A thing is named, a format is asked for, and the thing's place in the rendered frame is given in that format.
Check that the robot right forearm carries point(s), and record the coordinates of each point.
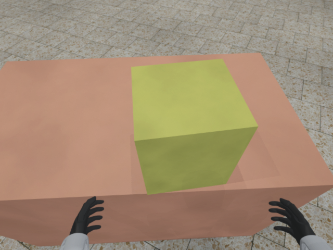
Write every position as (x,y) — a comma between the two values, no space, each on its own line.
(314,242)

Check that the carton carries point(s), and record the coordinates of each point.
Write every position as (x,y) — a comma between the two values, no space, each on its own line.
(191,124)

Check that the pedestal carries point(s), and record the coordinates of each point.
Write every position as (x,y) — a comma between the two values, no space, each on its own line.
(67,135)

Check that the right robot hand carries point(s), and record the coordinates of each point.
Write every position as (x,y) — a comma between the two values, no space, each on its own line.
(299,226)

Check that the left robot hand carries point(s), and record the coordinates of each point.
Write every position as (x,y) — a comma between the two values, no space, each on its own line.
(82,220)

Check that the robot left forearm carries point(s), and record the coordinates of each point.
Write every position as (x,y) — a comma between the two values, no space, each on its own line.
(76,241)

